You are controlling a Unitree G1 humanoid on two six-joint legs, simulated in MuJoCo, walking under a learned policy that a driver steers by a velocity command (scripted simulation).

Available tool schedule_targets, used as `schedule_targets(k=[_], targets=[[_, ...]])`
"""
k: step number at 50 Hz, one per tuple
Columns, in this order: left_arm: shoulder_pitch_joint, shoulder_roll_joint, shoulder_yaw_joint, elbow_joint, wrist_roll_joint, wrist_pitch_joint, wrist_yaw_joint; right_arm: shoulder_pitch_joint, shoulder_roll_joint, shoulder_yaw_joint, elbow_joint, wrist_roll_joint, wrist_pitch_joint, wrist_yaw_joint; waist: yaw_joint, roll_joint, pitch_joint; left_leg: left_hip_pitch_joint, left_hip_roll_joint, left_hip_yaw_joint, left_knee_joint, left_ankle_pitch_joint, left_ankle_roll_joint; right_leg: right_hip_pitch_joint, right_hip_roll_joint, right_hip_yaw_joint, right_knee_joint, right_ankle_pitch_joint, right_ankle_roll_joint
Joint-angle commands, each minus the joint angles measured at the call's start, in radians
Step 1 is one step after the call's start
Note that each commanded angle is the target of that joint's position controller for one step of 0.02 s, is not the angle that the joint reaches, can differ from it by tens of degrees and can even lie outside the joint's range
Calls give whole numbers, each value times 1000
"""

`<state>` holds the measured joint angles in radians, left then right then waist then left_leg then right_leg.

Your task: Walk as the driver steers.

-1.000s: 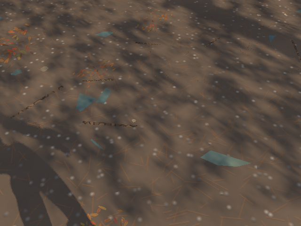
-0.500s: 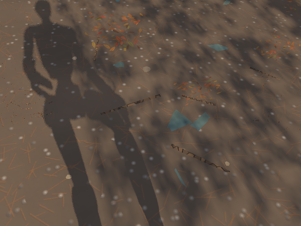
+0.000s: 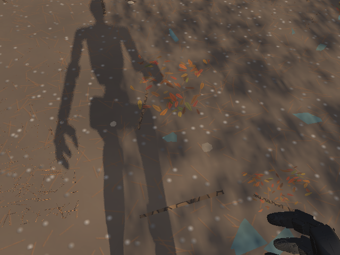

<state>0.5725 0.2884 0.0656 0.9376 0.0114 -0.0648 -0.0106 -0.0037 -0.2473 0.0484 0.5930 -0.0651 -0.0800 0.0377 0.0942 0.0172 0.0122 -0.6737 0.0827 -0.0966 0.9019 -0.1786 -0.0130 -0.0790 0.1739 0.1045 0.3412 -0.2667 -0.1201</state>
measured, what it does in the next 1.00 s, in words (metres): walks ahead, turning right: left foot, then right foot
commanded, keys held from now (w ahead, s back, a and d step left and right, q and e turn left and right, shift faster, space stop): w+e+shift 0.42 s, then e+shift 0.36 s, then shift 0.04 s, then q+shift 0.18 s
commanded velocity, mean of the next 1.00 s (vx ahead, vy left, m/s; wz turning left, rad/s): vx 0.63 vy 0.00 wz -0.78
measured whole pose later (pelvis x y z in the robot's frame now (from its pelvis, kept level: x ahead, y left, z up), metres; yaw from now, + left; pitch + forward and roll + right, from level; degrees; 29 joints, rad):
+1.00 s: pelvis +0.77 -0.10 -0.02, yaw -49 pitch +1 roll +0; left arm 0.17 0.28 0.06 0.67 0.01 0.00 0.03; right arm 0.13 -0.27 -0.03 0.63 -0.03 -0.09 -0.01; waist 0.02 0.01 0.01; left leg -0.49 -0.05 -0.07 0.54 -0.06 -0.01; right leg -0.26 0.18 0.20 0.72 -0.43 -0.07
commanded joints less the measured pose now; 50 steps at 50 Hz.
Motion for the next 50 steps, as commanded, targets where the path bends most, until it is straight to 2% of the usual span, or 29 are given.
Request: schedule_targets(k=[1,5,6,7,8,9,10,11,12,16,21,23,25,26,27,28,29,30,31,32,33,35,37,41,44,46,48,49,50], targets=[[-146,163,40,-121,-19,-39,-9,-80,-66,-7,-77,29,-4,13,-57,-48,96,367,-46,106,-225,264,-23,-422,-208,260,-278,206,-122],[-69,198,53,-97,-22,-27,-3,-42,-133,-39,-61,24,-13,-17,-46,-48,-7,428,-102,104,-378,161,1,-119,-226,260,-29,596,-55],[-69,222,58,-93,-17,-24,-3,68,-161,-57,-29,22,-19,-29,-102,-36,-91,560,-128,114,-398,85,14,-95,-204,234,150,713,-32],[-104,232,62,-102,-16,-28,-7,232,-199,-79,8,19,-26,-46,-193,-39,-179,778,-68,69,-380,40,33,-200,-167,219,380,647,-11],[-141,151,42,-134,-16,-41,-6,460,-287,-116,33,-1,-27,-70,-287,41,-321,1002,158,-147,-389,-309,69,-343,-122,147,693,350,-6],[-76,23,5,-197,-60,-38,2,460,-345,-131,40,-19,-19,-69,-210,336,-477,1181,441,-681,-569,-545,171,-599,-45,37,1002,-216,23],[-128,83,5,-189,-32,-18,10,389,-292,-139,44,-4,-4,-66,-194,240,-355,1065,401,-718,-629,-637,187,-732,-143,-6,1079,-127,9],[-227,110,13,-185,-12,-5,5,325,-188,-117,39,3,-4,-62,-202,110,-202,938,338,-522,-614,-513,164,-758,-189,-22,1045,-50,8],[-278,97,13,-192,-3,3,-8,312,-143,-106,62,2,-6,-56,-187,42,-103,816,294,-368,-624,-299,149,-737,-219,-29,999,-19,14],[-386,13,-5,-264,22,58,-49,378,-67,-89,165,37,-35,-41,-118,98,9,674,223,-45,-666,102,92,-755,-279,-47,953,-18,23],[-558,28,-35,-376,20,63,-89,310,-111,-98,195,41,-56,-43,-61,53,91,546,139,265,-783,327,53,-655,-262,-156,652,238,10],[-593,23,-45,-378,28,55,-97,322,-143,-102,207,46,-56,-49,-55,0,135,517,104,361,-736,681,36,-496,-184,-270,453,300,-7],[-480,52,-37,-334,37,44,-93,373,-219,-119,207,57,-49,-62,-7,27,42,566,110,363,-505,1061,18,-288,-79,-331,380,295,-18],[-343,84,-22,-294,41,40,-85,360,-253,-127,198,63,-36,-67,64,37,-40,542,134,348,-301,1113,16,-118,-50,-303,350,297,-41],[-138,126,3,-229,42,35,-66,331,-262,-130,183,65,-27,-67,145,45,-146,469,153,323,-36,1027,10,115,-44,-232,324,343,-83],[-130,236,57,-247,-74,41,-43,313,-287,-145,144,97,-33,-73,133,-9,-138,265,15,279,229,304,-53,326,-146,-71,241,476,-103],[-209,349,60,-283,-54,43,-17,341,-140,-100,92,25,-47,-69,14,-303,-187,36,-121,224,646,-463,-82,451,-309,209,301,1034,-173],[-221,358,70,-354,10,37,-15,432,-195,-95,32,66,-63,-61,2,-227,-510,-99,-144,-29,814,-460,-86,658,-520,615,167,827,-389],[-288,322,75,-394,1,35,-18,341,-255,-105,15,79,-71,-64,15,-18,-481,-95,-107,-83,729,-364,-63,544,-483,649,60,563,-366],[-362,273,64,-406,-25,24,-21,295,-249,-110,0,83,-65,-70,-48,75,-294,-125,-84,-65,631,-322,-57,360,-422,582,13,452,-328],[-420,227,50,-415,-39,13,-21,301,-236,-113,23,68,-52,-79,-105,153,-191,-81,-49,-70,566,-297,-66,183,-377,525,-8,469,-290],[-467,206,48,-420,-24,10,-13,319,-241,-127,25,56,-19,-85,-159,119,-93,30,-26,-65,452,-283,-90,-77,-322,405,-28,665,-266],[-462,176,44,-395,-36,18,6,262,-185,-119,-4,40,-10,-90,-159,92,-67,96,-31,-40,252,-244,-106,-233,-236,297,0,763,-222],[-452,169,52,-374,-48,80,57,169,-110,-100,-28,46,-2,-79,-124,-20,-178,257,-143,35,-113,76,-108,-303,-104,181,107,733,-88],[-376,92,24,-336,-36,88,64,115,-104,-98,-29,54,-6,-56,-61,-114,-178,326,-120,41,-237,278,-91,-282,-143,192,131,476,-50],[-376,43,3,-322,-17,78,57,112,-121,-106,-34,48,-16,-47,-67,-144,-143,324,-78,14,-312,259,-51,-216,-200,236,190,423,-54],[-348,7,-13,-300,6,56,40,136,-138,-116,-23,42,-31,-40,-82,-98,-136,451,-53,-16,-453,436,21,-196,-176,184,308,362,-7],[-234,5,-12,-288,19,40,32,106,-181,-117,-48,26,-32,-41,-12,48,-156,569,67,-169,-419,805,118,-265,-94,126,444,73,47],[-165,47,-6,-264,3,38,30,136,-173,-118,-38,11,-20,-44,-9,220,-203,654,218,-390,-444,878,299,-364,-54,41,588,-221,125]])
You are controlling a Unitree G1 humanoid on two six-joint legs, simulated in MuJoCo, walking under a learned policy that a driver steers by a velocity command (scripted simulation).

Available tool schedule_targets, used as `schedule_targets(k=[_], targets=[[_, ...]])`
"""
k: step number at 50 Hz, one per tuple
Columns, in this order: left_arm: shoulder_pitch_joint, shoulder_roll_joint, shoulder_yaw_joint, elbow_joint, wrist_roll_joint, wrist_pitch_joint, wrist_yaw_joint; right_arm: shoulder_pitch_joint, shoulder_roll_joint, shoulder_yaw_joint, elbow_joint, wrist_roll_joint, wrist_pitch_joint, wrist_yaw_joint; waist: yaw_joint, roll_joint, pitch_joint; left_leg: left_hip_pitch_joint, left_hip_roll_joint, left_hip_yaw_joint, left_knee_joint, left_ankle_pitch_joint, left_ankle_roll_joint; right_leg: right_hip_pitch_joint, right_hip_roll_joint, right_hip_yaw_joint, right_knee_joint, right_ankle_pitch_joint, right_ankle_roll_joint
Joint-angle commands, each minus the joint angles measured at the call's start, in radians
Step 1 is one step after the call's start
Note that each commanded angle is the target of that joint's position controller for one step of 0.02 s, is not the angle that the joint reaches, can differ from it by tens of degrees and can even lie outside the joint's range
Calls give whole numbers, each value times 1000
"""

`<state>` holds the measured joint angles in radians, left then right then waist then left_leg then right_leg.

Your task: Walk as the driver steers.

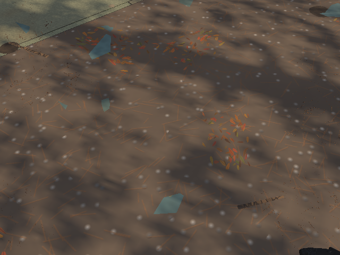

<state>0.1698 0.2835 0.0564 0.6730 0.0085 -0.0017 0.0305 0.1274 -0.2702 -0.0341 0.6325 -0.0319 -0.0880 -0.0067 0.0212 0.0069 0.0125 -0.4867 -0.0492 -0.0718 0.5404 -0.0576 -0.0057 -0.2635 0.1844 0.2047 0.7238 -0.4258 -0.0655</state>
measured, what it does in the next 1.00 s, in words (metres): steps on the spot, turning left: right foot, then left foot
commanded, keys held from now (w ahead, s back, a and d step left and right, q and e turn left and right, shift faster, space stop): q+shift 0.90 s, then shift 0.06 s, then e+shift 0.04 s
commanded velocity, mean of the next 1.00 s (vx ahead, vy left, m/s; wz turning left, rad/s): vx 0.02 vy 0.00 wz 0.76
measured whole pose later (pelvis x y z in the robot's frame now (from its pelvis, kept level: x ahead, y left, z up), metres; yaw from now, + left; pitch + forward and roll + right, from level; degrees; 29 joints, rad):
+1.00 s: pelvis +0.03 +0.06 +0.02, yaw +50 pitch +3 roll -2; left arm 0.11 0.34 0.09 0.70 0.01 -0.01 0.03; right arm 0.18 -0.33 -0.08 0.56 0.00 0.05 -0.03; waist 0.00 -0.02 0.06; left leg -0.34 -0.06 -0.11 0.50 -0.21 0.04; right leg -0.59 -0.01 0.06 1.01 -0.33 0.09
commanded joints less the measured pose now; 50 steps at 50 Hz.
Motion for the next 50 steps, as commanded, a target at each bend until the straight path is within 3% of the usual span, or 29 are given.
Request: schedule_targets(k=[1,2,3,4,5,7,9,13,16,17,18,19,20,21,22,25,27,29,33,37,38,39,40,41,42,43,44,46,50], targets=[[144,130,20,-21,2,-13,-7,70,-131,-41,-66,6,1,5,1,234,-216,476,380,-588,-139,561,348,-256,-85,-89,311,-197,112],[60,164,35,-38,-6,10,-3,111,-168,-56,-64,25,20,8,-39,150,-212,484,356,-632,-167,282,331,-307,-80,-79,405,-225,126],[12,152,38,-40,-6,33,-1,118,-200,-68,-75,33,36,7,-52,69,-187,451,318,-621,-192,55,289,-340,-73,-69,493,-187,132],[-9,128,35,-46,-5,47,-2,86,-212,-73,-89,36,48,3,-41,32,-142,378,287,-595,-216,-99,251,-351,-81,-55,506,-130,127],[-22,104,31,-48,-7,51,-1,47,-201,-71,-105,36,60,-5,-24,31,-109,300,240,-546,-243,-206,209,-327,-92,-54,454,-77,118],[-27,58,23,-39,-13,43,4,2,-162,-69,-120,40,89,-15,-6,94,-79,213,133,-433,-274,-287,138,-237,-77,-103,244,-20,108],[-26,39,22,-22,-16,33,4,25,-157,-78,-116,42,107,-23,-15,155,-113,225,101,-422,-280,-296,135,-161,-55,-113,113,-6,108],[-22,60,30,3,-26,7,-7,60,-184,-105,-114,53,125,-36,-29,209,-125,240,109,-505,-314,-396,140,-62,-51,-77,-111,57,81],[59,94,47,45,-27,-12,-13,37,-185,-113,-125,65,133,-41,14,197,-129,158,69,-516,-297,-454,93,120,-94,-79,-330,178,40],[101,139,62,59,-15,-13,-9,37,-166,-108,-133,69,134,-41,24,138,-146,55,19,-454,-213,-508,44,240,-193,-19,-392,173,-5],[89,205,74,55,13,-11,-10,21,-138,-102,-156,78,133,-37,9,-128,-119,-113,-94,-265,50,-563,12,257,-402,219,-458,109,-122],[-37,191,67,17,46,-18,-7,90,-172,-115,-144,71,119,-25,-48,-260,-84,-176,-94,-157,324,-494,-24,176,-541,320,-484,244,-182],[-115,119,49,-19,42,-21,7,117,-228,-130,-107,59,117,-17,-68,-180,-71,-164,-40,-121,468,-427,-49,127,-522,221,-468,311,-169],[-158,82,38,-34,23,-20,19,142,-220,-129,-81,53,124,-16,-79,-120,-59,-140,-34,-99,544,-364,-57,95,-457,119,-444,329,-127],[-167,75,31,-39,7,-18,28,165,-190,-120,-68,45,133,-18,-79,-95,-52,-159,-24,-82,638,-324,-67,102,-429,63,-427,360,-110],[-112,93,26,-33,8,-2,38,108,-141,-88,-107,60,140,-6,-33,-104,4,-243,48,11,695,-259,-102,130,-397,-76,-426,492,-131],[-37,121,34,-20,13,8,36,24,-128,-73,-149,63,137,1,25,-121,0,-285,93,42,593,-242,-125,229,-418,-100,-414,553,-152],[-7,157,47,-14,12,16,28,-4,-111,-60,-174,60,134,13,46,-137,-23,-252,123,61,497,-262,-130,273,-447,-130,-399,613,-162],[-32,209,71,-18,-2,17,2,4,-117,-57,-183,58,140,28,31,-161,-50,-67,119,137,307,-271,-92,212,-476,-234,-372,669,-136],[-50,198,80,-7,-46,-7,-24,54,-139,-80,-167,59,167,33,-24,-167,-73,120,79,174,47,-204,-9,192,-499,-313,-229,669,-53],[-26,166,74,9,-50,-14,-29,130,-165,-98,-138,54,167,23,-62,-107,-105,276,47,158,-66,-90,34,120,-458,-371,-89,641,3],[4,135,66,2,-26,-23,-32,234,-274,-136,-120,55,161,3,-99,80,-141,542,142,-44,-115,303,113,-139,-372,-417,168,373,93],[-35,59,35,-82,30,-33,-33,206,-405,-152,-155,35,145,-4,-47,380,-203,686,403,-498,-97,575,335,-489,-211,-345,434,-262,168],[-117,120,49,-79,24,-32,-25,205,-320,-135,-164,12,115,14,-131,215,-291,636,434,-507,-143,473,398,-508,-208,-143,563,-265,161],[-147,137,52,-87,-4,-30,-18,167,-291,-120,-150,16,99,15,-104,165,-219,563,381,-414,-163,351,349,-510,-219,-120,565,-174,135],[-129,135,54,-73,-5,-28,-7,107,-262,-115,-144,42,96,6,-62,102,-152,491,307,-343,-170,224,284,-506,-237,-111,503,-75,124],[-113,149,58,-65,5,-24,5,44,-236,-105,-155,58,104,-4,-32,91,-116,422,272,-305,-172,182,245,-483,-242,-109,440,-5,125],[-59,145,59,-39,10,-19,2,-21,-221,-92,-174,43,116,-20,8,102,-130,315,228,-249,-166,237,229,-371,-205,-131,401,84,142],[-14,92,30,-4,-4,-8,-7,-2,-189,-74,-145,32,116,-32,-14,112,-175,299,214,-192,-128,248,219,-263,-205,-157,218,146,167]])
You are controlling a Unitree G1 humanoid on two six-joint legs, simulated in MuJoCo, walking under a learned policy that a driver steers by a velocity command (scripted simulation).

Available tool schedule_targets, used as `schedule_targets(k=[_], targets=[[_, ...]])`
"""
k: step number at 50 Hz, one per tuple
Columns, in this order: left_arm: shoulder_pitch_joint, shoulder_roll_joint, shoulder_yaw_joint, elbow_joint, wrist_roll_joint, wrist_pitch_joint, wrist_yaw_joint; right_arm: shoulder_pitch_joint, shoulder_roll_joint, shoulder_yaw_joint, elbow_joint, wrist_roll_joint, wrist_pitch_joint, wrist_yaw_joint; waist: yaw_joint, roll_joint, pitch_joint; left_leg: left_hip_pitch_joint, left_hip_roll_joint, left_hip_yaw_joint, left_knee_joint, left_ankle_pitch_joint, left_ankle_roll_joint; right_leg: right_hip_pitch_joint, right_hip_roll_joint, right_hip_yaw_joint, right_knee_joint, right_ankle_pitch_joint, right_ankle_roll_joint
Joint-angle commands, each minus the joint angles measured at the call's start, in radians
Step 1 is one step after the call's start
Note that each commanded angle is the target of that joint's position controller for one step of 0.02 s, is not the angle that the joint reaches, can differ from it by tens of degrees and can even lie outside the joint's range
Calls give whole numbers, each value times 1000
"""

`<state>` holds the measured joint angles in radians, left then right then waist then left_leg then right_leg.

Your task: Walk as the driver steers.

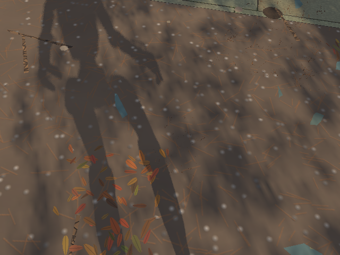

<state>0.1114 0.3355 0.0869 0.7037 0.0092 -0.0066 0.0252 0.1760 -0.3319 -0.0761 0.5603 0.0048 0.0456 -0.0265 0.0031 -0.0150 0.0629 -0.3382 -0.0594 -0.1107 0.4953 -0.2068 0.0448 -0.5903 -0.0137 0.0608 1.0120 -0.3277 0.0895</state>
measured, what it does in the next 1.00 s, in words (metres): steps on the spot, turning right: right foot, then left foot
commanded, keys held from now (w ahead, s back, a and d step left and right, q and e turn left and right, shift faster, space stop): e+shift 1.00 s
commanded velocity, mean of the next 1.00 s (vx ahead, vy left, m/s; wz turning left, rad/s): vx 0.00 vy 0.00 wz -0.64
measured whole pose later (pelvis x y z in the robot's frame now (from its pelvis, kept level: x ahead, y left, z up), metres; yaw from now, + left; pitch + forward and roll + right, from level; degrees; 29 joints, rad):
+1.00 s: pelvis +0.03 -0.01 -0.01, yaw -43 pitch +2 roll +1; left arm 0.08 0.31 0.09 0.55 -0.03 0.09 -0.03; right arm 0.17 -0.33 -0.11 0.71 0.02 0.01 0.00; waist -0.03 0.00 0.09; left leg -0.20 0.14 0.32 0.62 -0.39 -0.02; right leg -0.35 -0.05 -0.07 0.58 -0.23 -0.02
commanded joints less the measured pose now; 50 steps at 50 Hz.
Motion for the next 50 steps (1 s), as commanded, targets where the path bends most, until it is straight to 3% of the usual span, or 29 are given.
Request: schedule_targets(k=[1,4,6,8,9,10,11,12,13,14,16,17,20,22,23,24,25,26,27,28,30,31,33,36,41,46,48,49,50], targets=[[43,34,-7,-34,-7,0,-5,-49,-117,-25,-63,-10,-18,-11,-5,147,-225,137,228,-146,-82,377,168,98,-18,-20,-103,52,11],[43,21,-21,-35,-12,4,-18,-49,-37,15,-18,-33,-29,7,-21,168,-196,62,243,-134,-97,260,167,237,-53,-25,-222,65,-14],[40,40,-17,-48,-19,3,-25,-58,-53,17,7,-36,-39,19,-16,177,-136,21,244,-128,-97,153,161,297,-35,-55,-311,62,-43],[32,83,-7,-71,-17,-2,-26,-37,-96,3,28,-21,-41,15,-8,151,-78,42,217,-118,-63,76,124,303,-9,-68,-459,163,-81],[21,126,2,-91,-13,-4,-25,-7,-109,-4,35,-20,-43,8,-26,90,-64,57,181,-96,-8,18,85,295,-42,-1,-483,359,-107],[14,185,17,-104,-16,-6,-21,40,-104,-7,27,-34,-47,1,-78,-49,-70,38,92,-21,80,-59,35,299,-104,117,-493,529,-163],[46,194,28,-93,-29,-6,-21,0,-82,-5,14,-40,-46,-9,-57,-164,-81,12,-3,100,198,-112,-29,281,-175,264,-574,472,-258],[100,173,26,-88,-19,-6,-20,-73,-67,-6,-6,-28,-44,-17,-9,-226,-79,-53,-49,107,298,-192,-56,317,-240,424,-647,439,-338],[156,158,24,-78,-7,-10,-15,-119,-53,-6,-26,-16,-41,-20,30,-255,-97,-153,-64,63,421,-378,-60,399,-284,518,-687,443,-386],[178,156,26,-78,-3,-19,-11,-133,-45,-8,-33,-10,-37,-18,47,-231,-116,-215,-54,11,561,-471,-67,453,-294,541,-691,458,-396],[105,155,37,-96,-28,-16,7,-110,-27,-8,-23,-5,-38,-9,4,-131,-141,-239,-7,-28,533,-376,-75,482,-231,442,-646,443,-321],[74,140,39,-105,-42,-1,16,-118,-11,-5,-20,-4,-43,-6,-1,-117,-148,-216,-4,-13,422,-330,-83,479,-187,399,-641,410,-281],[50,139,52,-129,-40,50,31,-96,25,1,2,10,-59,18,2,-156,-191,-61,-47,31,203,-221,-102,429,-122,381,-628,391,-250],[34,143,59,-144,-48,62,27,-24,2,-12,32,16,-65,31,-17,-177,-205,49,-56,41,31,-129,-96,388,-108,411,-620,336,-236],[10,136,57,-153,-59,63,26,34,-11,-22,56,14,-65,30,-49,-168,-205,147,-49,57,-108,-28,-85,331,-82,407,-601,257,-209],[34,104,48,-154,-58,62,25,72,-58,-40,71,9,-61,24,-46,-113,-205,284,46,-2,-170,18,-53,204,-32,370,-536,77,-159],[105,19,29,-151,-41,60,17,51,-155,-59,51,-16,-48,12,5,180,-196,379,320,-304,-225,-15,65,-11,114,191,-258,-221,-91],[111,89,49,-168,-32,41,14,-8,-163,-57,30,-67,-55,21,20,271,-133,229,474,-479,-266,41,171,-103,83,159,-73,-282,-57],[115,163,70,-145,-31,37,12,-78,-107,-41,3,-66,-66,16,43,175,-90,183,442,-383,-264,47,180,-81,23,140,54,-208,-42],[127,176,78,-118,-33,43,11,-130,-62,-29,-1,-50,-71,8,55,116,-65,157,361,-254,-248,34,142,-75,10,116,103,-129,-29],[152,129,67,-97,-30,58,10,-149,-43,-20,-3,-22,-72,-13,46,119,-56,185,288,-95,-220,134,113,-106,-14,80,205,-19,0],[133,114,61,-109,-33,58,5,-123,-42,-16,3,-24,-71,-21,29,125,-58,191,274,-37,-218,202,122,-114,-26,47,230,12,13],[65,86,43,-147,-42,55,-3,-55,-51,-18,21,-32,-62,-30,-18,131,-61,259,279,20,-215,273,149,-157,-52,2,176,42,35],[10,61,26,-186,-39,52,-18,10,-92,-32,43,-33,-46,-30,-57,127,-86,363,333,49,-205,377,183,-174,-83,-21,79,22,53],[-22,39,14,-209,-34,60,-41,-11,-136,-52,55,-21,-39,-8,-57,130,-94,368,375,164,-189,452,185,-71,-102,-80,-84,21,26],[-35,47,25,-216,-43,93,-61,-31,-156,-69,77,15,-48,23,-35,154,-117,359,397,268,-97,540,127,118,-61,-161,-294,-11,-48],[32,70,46,-200,-44,101,-65,-53,-149,-70,86,36,-48,27,21,145,-146,328,382,319,36,584,70,264,-19,-182,-454,43,-104],[136,111,69,-167,-39,97,-49,-28,-125,-64,105,38,-49,32,75,82,-183,231,330,361,196,557,10,447,13,-154,-572,192,-156],[237,244,110,-157,-43,89,-25,-28,-88,-52,73,4,-56,33,99,-134,-203,-92,228,379,486,39,-78,713,-149,129,-595,695,-250]])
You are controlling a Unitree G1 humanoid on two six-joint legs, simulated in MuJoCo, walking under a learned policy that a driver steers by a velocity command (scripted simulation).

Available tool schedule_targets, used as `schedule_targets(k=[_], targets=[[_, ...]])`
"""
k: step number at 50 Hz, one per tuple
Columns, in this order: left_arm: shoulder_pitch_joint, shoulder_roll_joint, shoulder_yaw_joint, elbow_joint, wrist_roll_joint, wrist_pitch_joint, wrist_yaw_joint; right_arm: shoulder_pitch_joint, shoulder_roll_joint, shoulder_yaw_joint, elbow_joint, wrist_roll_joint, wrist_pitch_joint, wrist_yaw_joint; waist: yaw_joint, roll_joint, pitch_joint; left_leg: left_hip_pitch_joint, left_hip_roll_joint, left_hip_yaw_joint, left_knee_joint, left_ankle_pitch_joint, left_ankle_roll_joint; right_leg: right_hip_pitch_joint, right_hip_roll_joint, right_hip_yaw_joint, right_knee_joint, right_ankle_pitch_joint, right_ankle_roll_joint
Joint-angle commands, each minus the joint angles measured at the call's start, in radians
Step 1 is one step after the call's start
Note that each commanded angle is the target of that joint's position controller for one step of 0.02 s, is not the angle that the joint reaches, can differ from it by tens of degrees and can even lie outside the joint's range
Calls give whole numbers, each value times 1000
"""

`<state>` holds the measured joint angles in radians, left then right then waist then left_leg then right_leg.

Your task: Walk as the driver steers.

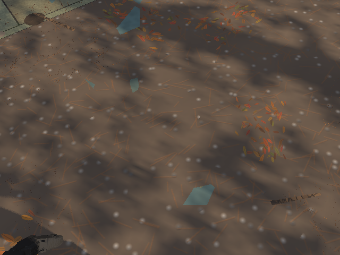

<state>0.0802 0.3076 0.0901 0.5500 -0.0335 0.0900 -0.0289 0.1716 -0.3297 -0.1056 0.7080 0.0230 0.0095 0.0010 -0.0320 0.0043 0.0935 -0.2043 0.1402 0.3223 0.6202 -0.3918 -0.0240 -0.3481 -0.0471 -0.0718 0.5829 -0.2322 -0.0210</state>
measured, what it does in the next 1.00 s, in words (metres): walks ahead, turning left: left foot, then right foot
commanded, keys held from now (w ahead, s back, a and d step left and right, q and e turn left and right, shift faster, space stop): e+shift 0.04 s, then shift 0.04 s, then w+shift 0.04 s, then w+q+shift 0.88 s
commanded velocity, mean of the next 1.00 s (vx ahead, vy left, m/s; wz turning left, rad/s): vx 0.69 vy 0.00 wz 0.38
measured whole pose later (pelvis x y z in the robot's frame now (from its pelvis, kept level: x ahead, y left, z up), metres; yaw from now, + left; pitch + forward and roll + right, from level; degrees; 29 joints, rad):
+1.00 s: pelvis +0.57 +0.13 -0.02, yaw +28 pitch +3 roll +0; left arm -0.02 0.29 -0.02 0.57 0.04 -0.07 0.00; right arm 0.50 -0.35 -0.08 0.87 0.00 -0.06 0.01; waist -0.11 0.00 0.04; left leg 0.13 -0.14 -0.30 0.56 -0.48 0.14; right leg -0.59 0.00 0.02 0.57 -0.06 0.00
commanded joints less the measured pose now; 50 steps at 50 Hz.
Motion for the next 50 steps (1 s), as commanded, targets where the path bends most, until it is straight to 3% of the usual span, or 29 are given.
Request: schedule_targets(k=[1,2,3,4,5,7,8,10,15,16,19,24,25,26,27,28,29,30,31,32,33,35,38,42,45,47,48,49,50], targets=[[206,362,107,-43,33,-27,28,-51,-31,2,-150,-63,-34,2,59,-335,-324,-514,-122,-197,596,-339,-71,562,-324,656,-127,790,-361],[206,301,90,-52,38,-61,12,-98,-86,-10,-134,-61,-32,-3,120,-164,-383,-549,-116,-366,699,-335,-83,529,-343,621,-151,814,-403],[181,272,82,-24,41,-77,12,-130,-94,-8,-158,-28,-36,-11,103,-154,-336,-559,-109,-394,668,-227,-58,436,-307,575,-217,514,-367],[100,223,67,-26,15,-82,22,-118,-114,-17,-132,-22,-34,-24,59,-91,-229,-559,-77,-399,592,-122,-44,360,-225,482,-234,360,-281],[74,168,48,-19,-9,-78,35,-76,-133,-25,-112,-29,-32,-26,36,-93,-220,-523,-60,-392,515,-29,-36,298,-184,433,-261,107,-234],[77,132,21,-20,4,-91,43,-33,-111,-18,-84,-26,-36,-5,32,-138,-218,-460,-80,-344,464,117,-36,236,-140,417,-338,-276,-218],[92,127,14,-11,16,-104,44,-23,-91,-8,-74,-20,-45,4,39,-157,-210,-448,-78,-330,422,166,-35,231,-140,413,-368,-319,-213],[126,137,9,18,32,-132,41,-53,-64,9,-74,-9,-63,11,61,-167,-161,-443,-64,-329,293,240,-26,227,-145,374,-399,-275,-194],[204,171,11,70,34,-175,36,-99,-67,21,-100,13,-73,20,104,-166,-65,-546,-47,-359,190,292,-2,287,-228,346,-459,-304,-181],[257,164,5,83,91,-161,19,-89,-62,24,-75,-84,-31,58,111,-151,-67,-496,-97,-331,185,249,-12,254,-196,283,-499,-361,-148],[236,160,6,89,87,-163,18,-97,-69,19,-86,-54,-9,96,90,-169,4,-506,-86,-327,169,261,7,240,-228,203,-531,-356,-116],[220,168,15,119,93,-171,34,-101,-72,30,-102,-49,-9,103,59,-114,20,-425,-58,-255,89,132,111,312,-270,60,-506,-279,-87],[222,172,16,125,95,-168,34,-88,-75,30,-101,-47,-8,98,53,-106,14,-370,-77,-223,74,88,141,310,-265,20,-462,-182,-87],[211,182,16,128,90,-165,33,-18,-78,27,-83,-45,-10,90,15,-100,-19,-255,-126,-180,58,61,169,290,-252,-33,-345,88,-84],[195,178,13,129,86,-158,34,156,-97,14,-27,-49,-18,75,-72,-35,-107,-37,-197,-157,17,44,194,233,-198,-124,-55,425,-70],[178,145,-4,104,96,-153,35,442,-176,-16,57,-54,-30,54,-188,137,-249,275,-169,-334,-55,-140,237,34,-124,-160,386,496,-42],[186,2,-47,26,92,-170,13,418,-316,-35,43,-47,-37,44,-97,479,-256,458,82,-957,-337,-534,341,-395,79,-58,663,-243,19],[70,51,-47,5,102,-186,12,333,-271,-27,1,-30,-36,43,-116,337,-209,460,116,-1210,-479,-488,359,-581,99,131,790,-215,15],[28,109,-37,0,97,-201,5,316,-242,-23,3,-43,-36,33,-105,186,-163,451,128,-1098,-411,-318,343,-631,31,155,824,-143,1],[54,119,-39,26,97,-210,3,320,-220,-21,12,-39,-39,27,-73,34,-147,366,100,-985,-377,-198,325,-569,-19,158,750,-68,-2],[72,110,-45,36,105,-206,6,283,-196,-12,8,-33,-42,21,-31,-14,-111,250,60,-886,-383,-118,300,-493,-49,149,668,-34,9],[93,91,-57,47,115,-171,-4,238,-143,10,1,-27,-57,15,15,30,-65,115,-22,-777,-426,-52,291,-403,-63,136,583,-12,42],[-19,79,-71,8,106,-138,-11,274,-148,9,17,-22,-76,16,6,16,14,27,-70,-716,-485,133,310,-421,-41,70,441,39,77],[-191,47,-94,-45,82,-149,-20,323,-159,1,54,-18,-79,9,-53,49,24,39,-107,-679,-465,481,281,-334,23,31,135,222,84],[-215,69,-91,-64,68,-157,-12,311,-179,-6,74,-9,-86,-1,-50,67,-12,106,-65,-709,-441,727,246,-189,49,52,3,310,47],[-49,124,-67,-16,64,-157,10,255,-224,-16,71,-9,-90,-5,35,66,-126,114,-83,-693,-278,1035,187,101,107,57,-32,225,22],[133,179,-42,28,54,-159,30,222,-255,-22,68,-21,-93,1,132,66,-230,78,-93,-691,-70,1106,164,313,108,60,6,134,14],[369,219,-15,88,52,-157,56,159,-243,-19,61,-35,-101,5,261,62,-317,-40,-134,-672,188,1024,151,554,44,83,27,42,6],[558,277,7,120,87,-163,79,160,-78,21,39,-48,-112,3,286,-136,-435,-203,-215,-605,579,380,157,755,-201,360,-10,-391,-12]])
